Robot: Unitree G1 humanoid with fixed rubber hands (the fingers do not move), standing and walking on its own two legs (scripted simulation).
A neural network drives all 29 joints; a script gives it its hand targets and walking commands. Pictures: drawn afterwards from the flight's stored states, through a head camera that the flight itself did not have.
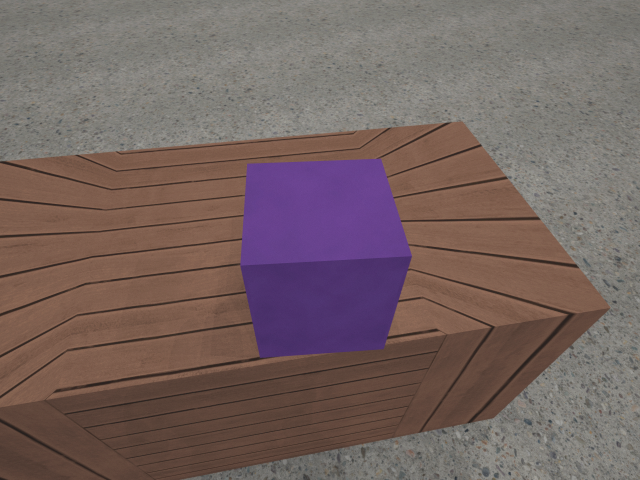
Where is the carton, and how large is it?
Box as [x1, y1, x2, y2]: [240, 159, 411, 357]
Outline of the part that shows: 380,159 247,164 240,266 260,357 383,348 411,254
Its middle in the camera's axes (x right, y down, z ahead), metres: +0.00 +0.04 +0.63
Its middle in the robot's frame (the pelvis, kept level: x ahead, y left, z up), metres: +0.45 +0.01 -0.02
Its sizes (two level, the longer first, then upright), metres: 0.210 0.200 0.250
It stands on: a pedestal, 0.63 m high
